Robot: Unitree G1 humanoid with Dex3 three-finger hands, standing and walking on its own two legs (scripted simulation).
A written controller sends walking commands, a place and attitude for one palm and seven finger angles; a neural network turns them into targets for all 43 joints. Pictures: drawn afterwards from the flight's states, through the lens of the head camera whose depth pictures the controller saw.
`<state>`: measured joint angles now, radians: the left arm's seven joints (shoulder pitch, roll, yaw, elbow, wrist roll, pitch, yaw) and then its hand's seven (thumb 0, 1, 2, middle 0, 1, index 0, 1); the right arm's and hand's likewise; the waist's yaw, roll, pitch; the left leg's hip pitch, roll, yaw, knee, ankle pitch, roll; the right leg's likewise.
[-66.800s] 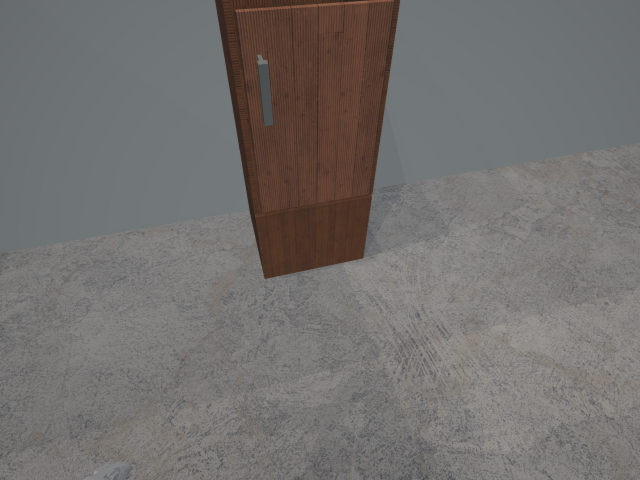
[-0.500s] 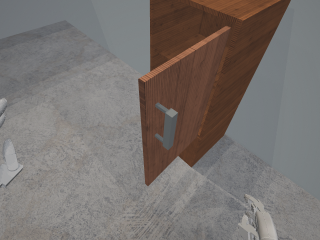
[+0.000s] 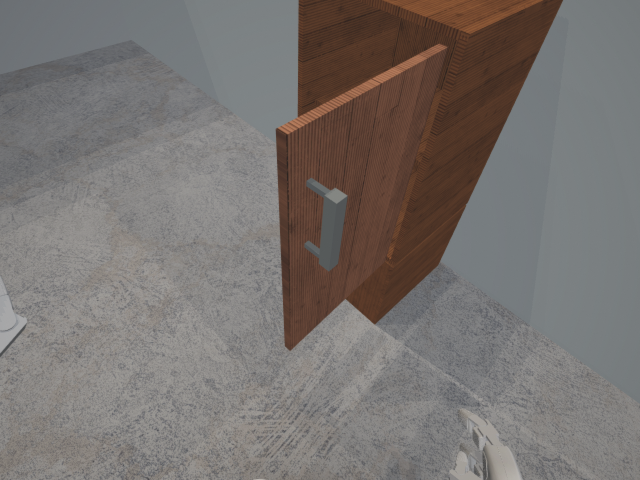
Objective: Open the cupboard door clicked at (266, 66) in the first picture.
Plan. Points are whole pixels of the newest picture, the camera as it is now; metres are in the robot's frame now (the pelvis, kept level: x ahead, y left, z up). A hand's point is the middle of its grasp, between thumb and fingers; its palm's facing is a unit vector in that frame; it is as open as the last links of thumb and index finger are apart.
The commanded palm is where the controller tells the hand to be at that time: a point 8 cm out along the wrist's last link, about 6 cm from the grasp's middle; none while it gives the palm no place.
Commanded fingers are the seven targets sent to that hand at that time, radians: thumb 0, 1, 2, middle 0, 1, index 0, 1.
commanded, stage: step back with the hand held close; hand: left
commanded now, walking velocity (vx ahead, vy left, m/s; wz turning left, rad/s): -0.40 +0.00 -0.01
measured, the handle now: (321, 225) +0.47 +0.04 +0.04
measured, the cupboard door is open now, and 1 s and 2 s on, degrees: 93 93 93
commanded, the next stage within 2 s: stop stepping back and stand still in 0.24 s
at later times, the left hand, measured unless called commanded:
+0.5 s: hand out of the picture +0.08 +0.22 +0.16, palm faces +0.32 -0.76 -0.56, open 7.4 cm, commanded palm +0.03 +0.26 +0.18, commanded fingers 0.00 0.90 0.90 -0.20 -0.30 -0.20 -0.30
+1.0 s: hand out of the picture +0.01 +0.23 +0.17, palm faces +0.47 -0.74 -0.49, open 7.5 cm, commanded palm -0.04 +0.26 +0.18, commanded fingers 0.00 0.90 0.90 -0.20 -0.30 -0.20 -0.30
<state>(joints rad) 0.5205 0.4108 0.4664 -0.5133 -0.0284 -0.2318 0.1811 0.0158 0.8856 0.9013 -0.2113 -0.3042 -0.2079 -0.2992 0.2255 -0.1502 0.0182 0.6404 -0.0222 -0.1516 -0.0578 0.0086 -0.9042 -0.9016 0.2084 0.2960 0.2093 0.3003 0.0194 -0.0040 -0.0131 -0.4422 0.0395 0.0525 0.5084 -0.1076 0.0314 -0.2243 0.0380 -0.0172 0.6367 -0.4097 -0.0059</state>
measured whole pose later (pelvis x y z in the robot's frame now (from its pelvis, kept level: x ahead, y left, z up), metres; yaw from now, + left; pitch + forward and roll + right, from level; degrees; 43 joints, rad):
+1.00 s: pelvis -0.17 -0.04 +0.00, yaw +1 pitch -2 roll +1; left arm 0.54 0.43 0.43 -0.45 -0.01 -0.24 0.15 0.02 0.88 0.90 -0.22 -0.30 -0.21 -0.30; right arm 0.29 -0.21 0.00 0.65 -0.01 -0.16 -0.08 0.01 -0.91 -0.90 0.21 0.30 0.21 0.30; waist -0.01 -0.01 -0.02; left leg -0.24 0.03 0.04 0.62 -0.37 0.01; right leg -0.34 -0.02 -0.07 0.60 -0.25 -0.04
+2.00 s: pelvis -0.19 -0.04 +0.01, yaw +4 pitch -2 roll +0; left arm 0.23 0.26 0.02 1.13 0.01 0.01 0.01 0.01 0.91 0.90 -0.20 -0.30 -0.20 -0.30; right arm 0.27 -0.21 -0.01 1.11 -0.02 0.02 -0.01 0.00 -0.91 -0.90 0.20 0.30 0.20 0.30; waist 0.00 0.05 0.06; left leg -0.18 0.01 0.04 0.42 -0.20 0.00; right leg -0.21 0.00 -0.10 0.40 -0.15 -0.04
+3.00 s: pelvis -0.16 -0.05 +0.02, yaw +3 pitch -2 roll +0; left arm 0.10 0.29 0.01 1.15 0.01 -0.03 0.01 0.01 0.90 0.90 -0.21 -0.30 -0.20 -0.30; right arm 0.12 -0.31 -0.01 1.13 -0.02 0.00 -0.01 0.00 -0.91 -0.90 0.20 0.30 0.21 0.30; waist 0.00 0.04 0.06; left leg -0.09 0.02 0.04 0.30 -0.18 -0.01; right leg -0.14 0.01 -0.09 0.32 -0.15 -0.04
